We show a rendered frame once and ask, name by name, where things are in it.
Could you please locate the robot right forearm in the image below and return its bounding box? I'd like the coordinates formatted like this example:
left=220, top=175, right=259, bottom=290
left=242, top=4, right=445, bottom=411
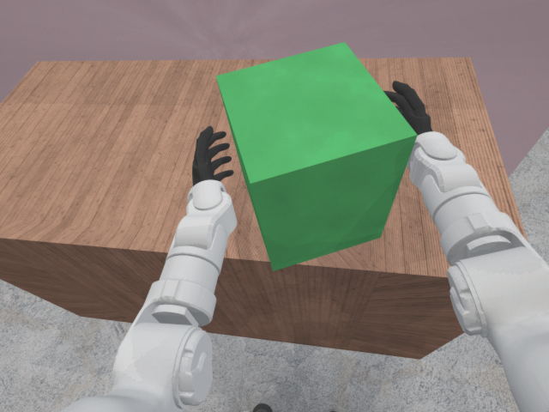
left=407, top=131, right=549, bottom=276

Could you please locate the pedestal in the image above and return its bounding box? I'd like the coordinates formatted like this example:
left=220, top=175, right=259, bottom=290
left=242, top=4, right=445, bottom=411
left=0, top=58, right=528, bottom=360

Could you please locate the left robot hand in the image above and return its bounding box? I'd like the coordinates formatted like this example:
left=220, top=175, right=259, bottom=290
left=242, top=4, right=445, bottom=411
left=192, top=126, right=234, bottom=186

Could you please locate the carton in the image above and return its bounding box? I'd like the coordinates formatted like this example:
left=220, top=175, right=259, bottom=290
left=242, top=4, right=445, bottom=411
left=216, top=42, right=417, bottom=271

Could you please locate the right robot hand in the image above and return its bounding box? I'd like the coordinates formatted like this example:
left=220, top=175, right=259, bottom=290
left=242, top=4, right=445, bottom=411
left=384, top=81, right=432, bottom=135

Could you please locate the robot left forearm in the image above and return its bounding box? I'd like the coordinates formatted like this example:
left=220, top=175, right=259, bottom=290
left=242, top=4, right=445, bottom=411
left=112, top=179, right=237, bottom=384

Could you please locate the robot right upper arm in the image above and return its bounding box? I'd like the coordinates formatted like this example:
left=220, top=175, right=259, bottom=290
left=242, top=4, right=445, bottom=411
left=447, top=246, right=549, bottom=412

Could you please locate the robot left upper arm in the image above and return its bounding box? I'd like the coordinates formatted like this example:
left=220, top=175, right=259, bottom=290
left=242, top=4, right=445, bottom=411
left=61, top=322, right=213, bottom=412

